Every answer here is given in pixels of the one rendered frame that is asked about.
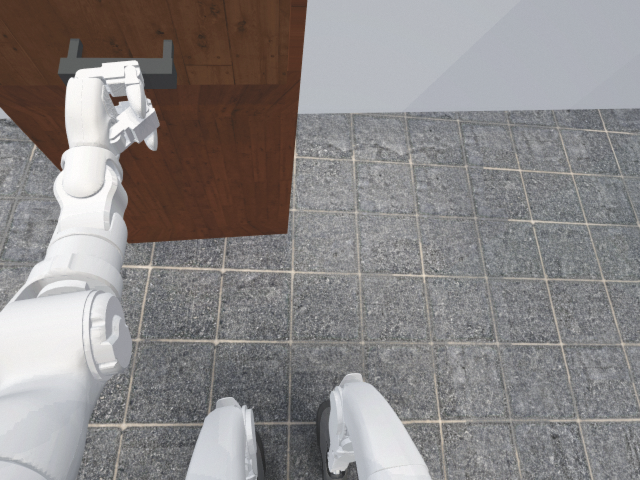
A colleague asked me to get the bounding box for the cabinet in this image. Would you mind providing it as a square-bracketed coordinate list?
[0, 0, 307, 244]

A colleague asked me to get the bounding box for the robot right foot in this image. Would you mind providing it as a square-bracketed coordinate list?
[316, 400, 348, 480]

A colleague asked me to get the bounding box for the robot left thigh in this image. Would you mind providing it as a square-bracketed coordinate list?
[185, 405, 257, 480]

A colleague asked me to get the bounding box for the robot left forearm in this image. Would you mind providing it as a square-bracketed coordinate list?
[0, 146, 128, 314]

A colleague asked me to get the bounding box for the robot left hand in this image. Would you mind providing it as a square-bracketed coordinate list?
[65, 60, 160, 161]

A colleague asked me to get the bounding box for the handle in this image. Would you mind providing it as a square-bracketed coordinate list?
[58, 38, 177, 89]

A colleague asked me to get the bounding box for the drawer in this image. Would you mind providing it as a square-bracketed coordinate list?
[0, 0, 290, 86]

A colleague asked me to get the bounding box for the robot left upper arm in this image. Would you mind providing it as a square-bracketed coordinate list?
[0, 290, 132, 480]

